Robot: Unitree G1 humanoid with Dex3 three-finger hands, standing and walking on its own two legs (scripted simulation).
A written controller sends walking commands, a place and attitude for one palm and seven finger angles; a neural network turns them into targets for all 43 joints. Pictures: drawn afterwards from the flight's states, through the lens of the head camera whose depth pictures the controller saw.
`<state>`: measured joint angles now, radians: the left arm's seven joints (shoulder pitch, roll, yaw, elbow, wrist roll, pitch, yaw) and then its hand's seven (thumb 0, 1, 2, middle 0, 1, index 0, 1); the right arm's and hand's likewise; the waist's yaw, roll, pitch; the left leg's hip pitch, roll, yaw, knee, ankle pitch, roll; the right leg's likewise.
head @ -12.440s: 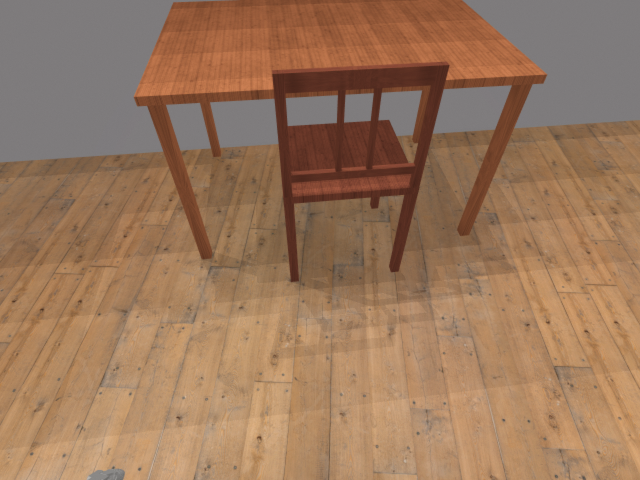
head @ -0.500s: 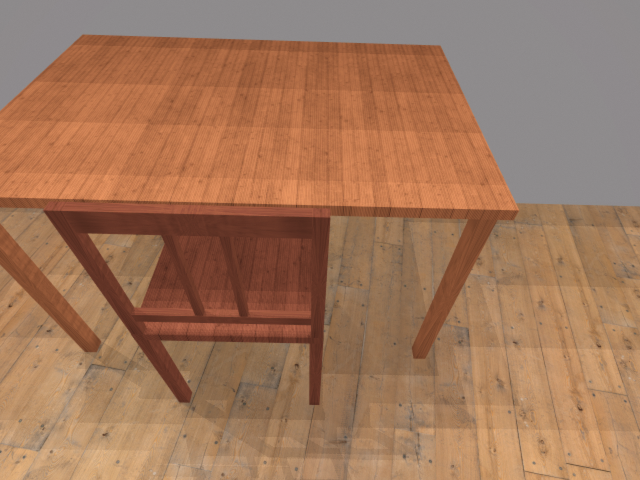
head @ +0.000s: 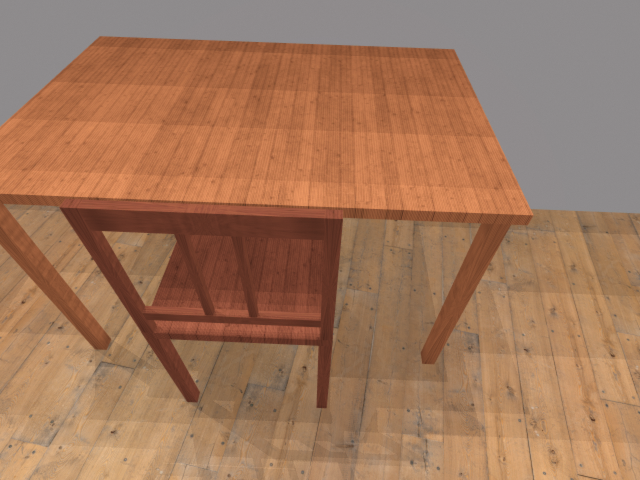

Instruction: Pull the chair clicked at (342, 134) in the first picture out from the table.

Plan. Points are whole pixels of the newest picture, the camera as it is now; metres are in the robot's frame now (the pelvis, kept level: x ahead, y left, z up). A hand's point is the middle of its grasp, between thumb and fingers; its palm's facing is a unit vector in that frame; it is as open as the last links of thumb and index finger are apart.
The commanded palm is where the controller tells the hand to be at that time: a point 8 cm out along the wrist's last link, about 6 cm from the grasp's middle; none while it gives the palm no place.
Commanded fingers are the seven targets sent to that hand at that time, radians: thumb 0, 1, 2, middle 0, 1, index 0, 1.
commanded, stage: shuffle to correct the standing spot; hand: left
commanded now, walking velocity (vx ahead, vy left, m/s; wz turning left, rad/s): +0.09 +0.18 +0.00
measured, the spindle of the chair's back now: (197, 276) +0.47 +0.27 -0.12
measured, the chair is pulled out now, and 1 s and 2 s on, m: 0.00 0.00 0.00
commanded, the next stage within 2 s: come to a stop and stand still in 0.08 s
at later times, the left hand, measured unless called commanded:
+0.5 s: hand out of the picture +0.05 +0.21 -0.17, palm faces +0.05 -0.97 -0.22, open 7.2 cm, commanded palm none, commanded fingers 0.00 0.90 0.90 -0.20 -0.30 -0.20 -0.30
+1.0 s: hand out of the picture +0.05 +0.19 -0.17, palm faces +0.02 -0.97 -0.23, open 7.3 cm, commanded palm none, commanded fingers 0.00 0.90 0.90 -0.20 -0.30 -0.20 -0.30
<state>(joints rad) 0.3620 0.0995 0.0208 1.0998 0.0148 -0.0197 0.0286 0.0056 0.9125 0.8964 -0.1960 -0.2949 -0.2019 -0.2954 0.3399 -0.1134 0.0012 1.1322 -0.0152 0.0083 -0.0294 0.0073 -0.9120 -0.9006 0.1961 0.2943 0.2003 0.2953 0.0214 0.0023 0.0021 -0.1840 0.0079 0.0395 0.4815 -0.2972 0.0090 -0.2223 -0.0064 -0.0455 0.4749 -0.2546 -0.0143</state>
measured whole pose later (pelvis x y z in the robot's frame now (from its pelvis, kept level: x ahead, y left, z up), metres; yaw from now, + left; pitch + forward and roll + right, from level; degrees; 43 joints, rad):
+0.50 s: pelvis +0.03 +0.04 +0.00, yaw +0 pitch +0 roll +0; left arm 0.27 0.14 0.02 1.08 0.01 -0.02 0.05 0.01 0.95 0.90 -0.19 -0.29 -0.20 -0.30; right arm 0.31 -0.09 0.01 1.14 -0.01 -0.01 -0.05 0.01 -0.91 -0.90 0.20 0.29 0.20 0.30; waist 0.00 0.01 0.03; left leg -0.10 -0.06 0.07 0.42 -0.32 0.06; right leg -0.23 -0.02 -0.03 0.51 -0.27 0.00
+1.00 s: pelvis +0.03 +0.01 +0.00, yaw +0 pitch -1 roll +0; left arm 0.28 0.16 -0.02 1.04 0.01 -0.03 0.05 0.01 0.92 0.90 -0.20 -0.30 -0.20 -0.30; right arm 0.20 -0.19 -0.01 1.05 -0.01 -0.01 -0.02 0.01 -0.91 -0.90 0.19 0.29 0.20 0.30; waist 0.00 0.02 0.02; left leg -0.12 -0.02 0.05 0.46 -0.33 0.03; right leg -0.22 0.02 -0.06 0.49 -0.26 -0.04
